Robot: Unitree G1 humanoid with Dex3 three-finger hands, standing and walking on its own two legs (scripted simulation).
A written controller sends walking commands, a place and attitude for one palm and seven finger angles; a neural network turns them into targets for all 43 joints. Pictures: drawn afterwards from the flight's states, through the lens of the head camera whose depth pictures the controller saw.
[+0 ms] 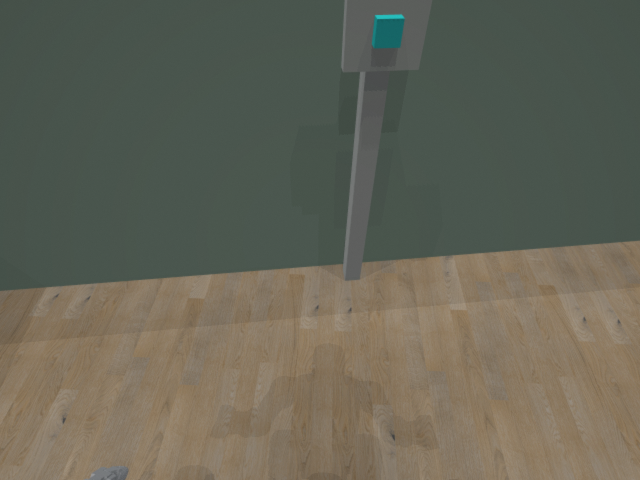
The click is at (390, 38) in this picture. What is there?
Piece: button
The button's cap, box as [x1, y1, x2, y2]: [372, 15, 404, 47]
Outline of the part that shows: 375,15 372,38 373,46 399,47 404,19 402,15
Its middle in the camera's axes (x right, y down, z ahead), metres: +0.14 -0.44 +0.83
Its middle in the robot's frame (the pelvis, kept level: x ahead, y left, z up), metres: +0.94 -0.09 +0.17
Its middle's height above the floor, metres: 0.95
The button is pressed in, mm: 0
